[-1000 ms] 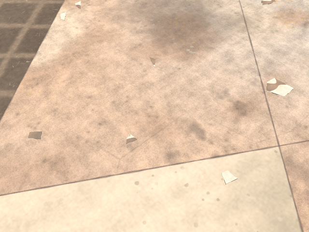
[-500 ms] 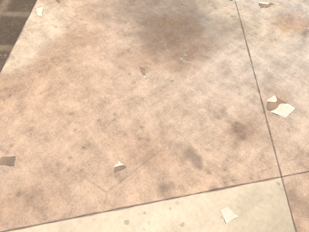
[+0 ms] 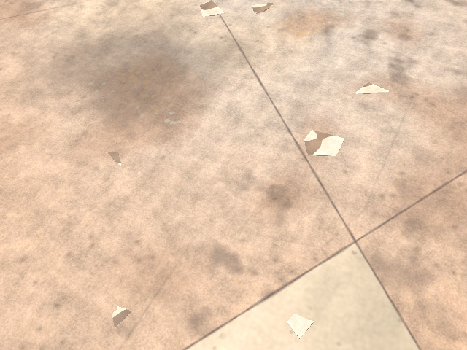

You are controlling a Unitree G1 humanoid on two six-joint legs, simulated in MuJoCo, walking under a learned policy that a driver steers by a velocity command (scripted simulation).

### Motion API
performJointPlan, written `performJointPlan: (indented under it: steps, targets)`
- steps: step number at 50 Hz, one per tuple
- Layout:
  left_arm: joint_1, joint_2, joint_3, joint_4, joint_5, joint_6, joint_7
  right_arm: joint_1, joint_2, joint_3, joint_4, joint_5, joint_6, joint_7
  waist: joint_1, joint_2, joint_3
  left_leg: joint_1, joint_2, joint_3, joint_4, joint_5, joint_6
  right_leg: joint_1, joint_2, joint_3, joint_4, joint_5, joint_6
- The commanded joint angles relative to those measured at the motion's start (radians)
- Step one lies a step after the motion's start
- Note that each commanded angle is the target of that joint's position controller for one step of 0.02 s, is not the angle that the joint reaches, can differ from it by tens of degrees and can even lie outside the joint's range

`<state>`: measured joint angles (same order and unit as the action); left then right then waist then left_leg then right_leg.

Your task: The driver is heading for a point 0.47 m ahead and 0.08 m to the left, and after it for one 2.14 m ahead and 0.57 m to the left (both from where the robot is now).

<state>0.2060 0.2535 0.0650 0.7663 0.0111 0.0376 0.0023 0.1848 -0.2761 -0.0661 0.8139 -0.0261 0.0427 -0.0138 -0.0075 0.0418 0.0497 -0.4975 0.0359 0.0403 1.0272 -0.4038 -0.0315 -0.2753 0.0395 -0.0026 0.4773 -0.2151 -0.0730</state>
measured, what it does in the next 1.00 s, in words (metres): walks ahead, turning left: left foot, then right foot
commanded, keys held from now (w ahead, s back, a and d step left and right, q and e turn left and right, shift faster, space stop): q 0.40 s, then w+q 0.20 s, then w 0.34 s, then w+e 0.06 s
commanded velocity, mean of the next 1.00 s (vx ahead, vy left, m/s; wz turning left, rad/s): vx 0.20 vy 0.00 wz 0.22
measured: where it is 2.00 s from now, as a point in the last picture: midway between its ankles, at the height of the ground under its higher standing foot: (198, 283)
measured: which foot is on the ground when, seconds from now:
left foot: up 0.00-0.24, down 0.26-0.58, up 0.60-1.00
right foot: down 0.00-0.28, up 0.30-0.56, down 0.58-1.00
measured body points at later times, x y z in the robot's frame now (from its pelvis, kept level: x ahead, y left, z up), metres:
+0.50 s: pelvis -0.01 +0.00 +0.00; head +0.02 +0.01 +0.45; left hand +0.08 +0.29 -0.12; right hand +0.10 -0.27 -0.12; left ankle -0.01 +0.12 -0.74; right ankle -0.01 -0.11 -0.70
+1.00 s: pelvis +0.13 +0.05 -0.01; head +0.17 +0.06 +0.44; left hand -0.03 +0.26 -0.14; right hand +0.41 -0.09 -0.11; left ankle +0.21 +0.19 -0.72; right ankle +0.01 -0.11 -0.74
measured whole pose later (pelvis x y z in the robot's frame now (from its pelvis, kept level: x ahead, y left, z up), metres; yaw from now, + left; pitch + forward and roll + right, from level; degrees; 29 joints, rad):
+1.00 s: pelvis +0.13 +0.05 -0.01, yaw +18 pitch +2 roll +0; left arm 0.50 0.22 0.03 0.97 0.02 -0.08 0.00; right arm 0.02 -0.24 -0.03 0.75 -0.04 -0.01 0.06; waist 0.10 0.02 0.03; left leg -0.52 0.01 0.06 0.60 -0.19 0.05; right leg 0.12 -0.01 -0.05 0.22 -0.37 -0.01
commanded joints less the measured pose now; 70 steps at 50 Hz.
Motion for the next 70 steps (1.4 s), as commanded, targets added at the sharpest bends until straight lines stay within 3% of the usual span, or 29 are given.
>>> performJointPlan:
  steps: [1,6,9,12,13,14,15,16,17,19,22,25,28,29,30,31,33,35,43,47,49,51,52,53,54,56,58,63,70]
  targets:
    - [-0.014,0.108,0.019,-0.065,-0.005,-0.024,0.005,0.066,-0.066,-0.018,-0.028,0.002,-0.001,0.003,-0.013,-0.121,-0.136,-0.047,-0.002,-0.035,0.040,0.040,-0.004,0.181,-0.234,0.206,-0.154,0.485,-0.159]
    - [-0.009,0.058,-0.019,-0.026,0.020,-0.039,0.021,0.049,-0.017,0.011,-0.007,0.010,0.018,0.007,0.018,-0.160,-0.100,0.159,0.004,-0.039,-0.285,0.033,0.009,0.127,-0.233,0.153,-0.194,0.300,-0.126]
    - [-0.007,0.131,-0.004,-0.004,0.019,-0.032,0.025,0.044,-0.059,0.003,-0.012,0.019,0.012,0.005,0.027,-0.163,-0.069,0.203,-0.031,-0.018,-0.373,-0.001,0.030,0.120,-0.261,0.174,-0.159,0.284,-0.136]
    - [-0.026,0.161,0.011,0.007,0.001,-0.021,0.035,0.086,-0.051,0.009,-0.007,0.019,-0.013,0.004,-0.013,-0.112,-0.063,0.274,-0.035,-0.012,-0.577,0.170,0.056,0.113,-0.256,0.157,-0.082,0.299,-0.096]
    - [-0.026,0.151,0.012,0.003,0.002,-0.021,0.039,0.090,-0.075,0.005,-0.009,0.010,-0.024,0.003,-0.010,-0.075,-0.064,0.306,0.005,-0.086,-0.625,0.258,0.074,0.084,-0.228,0.139,-0.034,0.240,-0.058]
    - [-0.017,0.117,0.008,-0.016,0.005,-0.020,0.039,0.111,-0.135,-0.006,-0.014,-0.003,-0.036,0.001,0.017,0.040,-0.081,0.335,0.126,-0.256,-0.662,0.429,0.109,0.030,-0.139,0.064,0.096,0.125,-0.016]
    - [-0.048,0.067,-0.002,-0.029,-0.001,-0.013,0.040,0.089,-0.198,-0.031,-0.010,0.021,-0.035,0.006,0.019,0.195,-0.015,0.283,0.233,-0.429,-0.696,0.580,0.215,-0.070,0.014,-0.046,0.170,-0.109,0.036]
    - [-0.071,0.080,-0.001,-0.030,0.005,-0.006,0.042,0.117,-0.177,-0.028,-0.016,0.013,-0.037,0.011,-0.024,0.201,-0.014,0.305,0.306,-0.513,-0.744,0.631,0.296,-0.135,0.034,-0.017,0.325,-0.298,0.044]
    - [-0.087,0.082,0.004,-0.031,0.001,-0.003,0.036,0.127,-0.162,-0.028,-0.014,0.008,-0.038,0.009,-0.028,0.146,-0.022,0.314,0.295,-0.492,-0.753,0.614,0.325,-0.165,0.024,0.025,0.449,-0.336,0.044]
    - [-0.075,0.080,0.009,-0.027,-0.002,-0.004,0.027,0.065,-0.153,-0.033,-0.025,0.013,-0.027,-0.003,0.010,0.075,-0.020,0.320,0.203,-0.394,-0.728,0.560,0.283,-0.196,-0.003,0.050,0.503,-0.270,0.058]
    - [-0.079,0.068,0.000,-0.031,0.013,-0.016,0.015,0.082,-0.133,-0.041,-0.026,0.017,-0.013,0.003,-0.017,0.091,-0.084,0.387,0.121,-0.372,-0.744,0.239,0.257,-0.190,0.002,0.015,0.383,-0.242,0.087]
    - [-0.109,0.070,-0.005,-0.060,0.008,-0.029,0.003,0.092,-0.158,-0.057,-0.027,0.008,-0.003,0.017,-0.039,0.124,-0.054,0.333,0.120,-0.461,-0.787,-0.107,0.272,-0.127,0.015,0.008,0.219,-0.284,0.086]
    - [0.083,0.069,-0.003,-0.010,-0.001,-0.052,0.020,-0.032,-0.162,-0.066,-0.066,0.017,0.001,0.026,0.087,0.073,-0.044,0.080,0.033,-0.424,-0.709,-0.171,0.197,0.238,0.037,-0.019,-0.120,-0.101,0.046]
    - [0.179,0.138,0.014,0.015,0.006,-0.062,0.036,-0.057,-0.117,-0.058,-0.088,0.019,-0.008,0.020,0.125,-0.041,-0.041,-0.109,-0.053,-0.339,-0.553,-0.225,0.130,0.418,-0.070,0.097,-0.209,-0.185,0.022]
    - [0.233,0.255,0.034,0.005,0.018,-0.068,0.043,-0.037,-0.002,-0.025,-0.125,0.027,-0.022,0.020,0.123,-0.297,-0.101,-0.244,-0.184,-0.159,-0.226,-0.245,0.085,0.489,-0.399,0.517,-0.355,-0.563,-0.041]
    - [0.160,0.291,0.043,0.003,0.043,-0.069,0.040,-0.089,-0.070,-0.031,-0.139,0.000,-0.032,0.019,0.093,-0.214,0.025,-0.307,-0.128,-0.192,-0.115,-0.104,0.087,0.278,-0.465,0.666,-0.424,-0.643,-0.112]
    - [0.050,0.155,0.010,-0.009,0.020,-0.087,0.029,-0.020,-0.108,-0.043,-0.094,-0.001,-0.045,0.043,-0.003,-0.112,0.090,-0.238,-0.073,-0.218,-0.053,0.065,0.087,0.199,-0.347,0.478,-0.408,-0.506,-0.089]
    - [0.065,0.126,-0.001,0.001,0.014,-0.110,0.021,0.036,-0.096,-0.039,-0.053,-0.018,-0.049,0.061,-0.002,-0.154,0.057,-0.203,-0.075,-0.174,-0.006,0.145,0.067,0.223,-0.260,0.300,-0.402,-0.287,-0.066]
    - [0.254,0.115,-0.002,0.110,0.006,-0.134,-0.003,-0.201,-0.044,-0.002,-0.125,-0.020,-0.056,0.081,0.076,-0.154,0.068,-0.259,-0.022,-0.054,-0.219,0.273,0.028,0.320,-0.253,0.119,-0.366,0.121,-0.103]
    - [0.310,0.133,-0.001,0.156,0.009,-0.130,-0.003,-0.290,-0.024,0.019,-0.159,-0.012,-0.066,0.085,0.096,-0.177,0.074,-0.113,-0.019,0.050,-0.394,0.233,0.066,0.305,-0.269,0.076,-0.318,0.339,-0.101]
    - [0.306,0.148,0.000,0.174,0.005,-0.123,-0.001,-0.240,-0.036,0.015,-0.150,-0.010,-0.073,0.071,0.057,-0.178,0.057,0.024,-0.055,0.067,-0.449,0.193,0.103,0.289,-0.283,0.084,-0.242,0.558,-0.094]
    - [0.273,0.161,0.001,0.181,-0.005,-0.118,-0.001,0.013,-0.073,-0.006,-0.068,-0.014,-0.091,0.044,-0.071,-0.129,-0.082,0.358,-0.103,0.066,-0.558,0.243,0.144,0.237,-0.233,0.033,0.044,0.795,-0.059]
    - [0.254,0.136,-0.009,0.158,-0.014,-0.120,-0.003,0.192,-0.138,-0.026,-0.025,-0.034,-0.104,0.025,-0.143,-0.073,-0.201,0.637,0.044,-0.084,-0.583,0.163,0.179,0.046,-0.185,0.008,0.285,0.551,-0.037]
    - [0.305,-0.005,-0.040,0.110,-0.033,-0.120,-0.011,0.284,-0.239,-0.046,-0.016,-0.051,-0.108,0.013,-0.120,0.172,-0.346,0.901,0.380,-0.535,-0.663,-0.019,0.245,-0.279,-0.038,-0.050,0.628,-0.176,0.006]
    - [0.292,0.108,-0.005,0.132,-0.014,-0.111,0.001,0.271,-0.226,-0.045,-0.011,-0.018,-0.100,0.016,-0.121,0.099,-0.336,0.772,0.413,-0.699,-0.762,-0.038,0.267,-0.324,-0.015,0.076,0.763,-0.266,-0.015]
    - [0.216,0.074,-0.005,0.126,-0.011,-0.109,-0.008,0.086,-0.092,-0.010,-0.024,-0.003,-0.105,0.022,-0.036,0.034,-0.078,0.503,0.312,-0.394,-0.822,0.040,0.216,-0.328,-0.108,0.078,0.731,-0.111,-0.026]
    - [0.229,0.048,-0.003,0.147,0.011,-0.087,-0.020,0.048,-0.034,0.007,-0.011,0.001,-0.122,0.018,0.011,0.062,-0.018,0.382,0.231,-0.219,-0.868,0.180,0.165,-0.266,-0.136,0.064,0.673,-0.062,-0.012]
    - [0.120,0.018,0.002,0.109,0.018,-0.054,-0.049,0.121,-0.039,0.005,0.034,0.011,-0.158,0.011,0.029,0.037,0.017,0.390,0.211,-0.034,-0.905,0.404,0.166,-0.378,-0.144,0.038,0.653,0.053,0.009]
    - [-0.156,-0.011,-0.025,0.006,0.023,-0.060,-0.076,0.214,-0.046,0.011,0.088,0.007,-0.156,-0.001,-0.017,0.019,0.070,0.432,0.192,0.137,-0.897,0.619,0.157,-0.375,-0.113,-0.070,0.279,0.244,0.009]
Velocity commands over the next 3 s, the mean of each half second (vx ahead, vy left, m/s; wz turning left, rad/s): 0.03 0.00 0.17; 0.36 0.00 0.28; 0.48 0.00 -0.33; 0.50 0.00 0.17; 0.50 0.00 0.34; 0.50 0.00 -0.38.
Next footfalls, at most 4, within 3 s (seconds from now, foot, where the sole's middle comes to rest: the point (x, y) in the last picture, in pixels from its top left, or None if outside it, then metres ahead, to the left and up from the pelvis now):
0.26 left None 0.03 0.12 -0.78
0.58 right None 0.05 -0.10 -0.78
1.04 left None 0.26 0.20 -0.78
1.56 right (235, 309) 0.58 0.08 -0.78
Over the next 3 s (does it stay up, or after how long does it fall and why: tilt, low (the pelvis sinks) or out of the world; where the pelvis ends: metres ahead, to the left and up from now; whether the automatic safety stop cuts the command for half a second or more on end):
stays up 1.19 0.32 0.00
